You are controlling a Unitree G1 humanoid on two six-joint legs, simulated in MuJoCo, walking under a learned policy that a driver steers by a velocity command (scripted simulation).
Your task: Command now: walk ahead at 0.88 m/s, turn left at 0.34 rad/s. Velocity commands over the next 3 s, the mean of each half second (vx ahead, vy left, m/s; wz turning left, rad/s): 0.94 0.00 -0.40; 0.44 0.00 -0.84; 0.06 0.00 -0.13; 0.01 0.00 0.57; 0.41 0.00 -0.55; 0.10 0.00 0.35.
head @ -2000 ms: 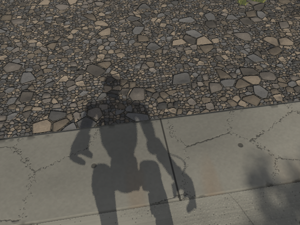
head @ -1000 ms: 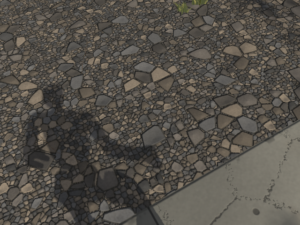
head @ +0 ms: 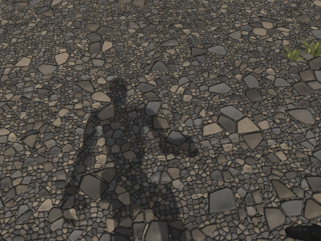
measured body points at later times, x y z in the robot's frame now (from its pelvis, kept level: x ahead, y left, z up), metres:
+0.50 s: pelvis +0.41 +0.06 -0.01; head +0.44 +0.05 +0.44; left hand +0.65 +0.26 -0.11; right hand +0.31 -0.18 -0.15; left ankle +0.18 +0.15 -0.71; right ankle +0.60 -0.02 -0.68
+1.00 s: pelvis +0.76 +0.00 -0.01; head +0.79 -0.05 +0.44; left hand +1.06 +0.14 -0.09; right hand +0.78 -0.33 -0.09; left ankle +0.95 -0.01 -0.72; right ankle +0.61 -0.01 -0.62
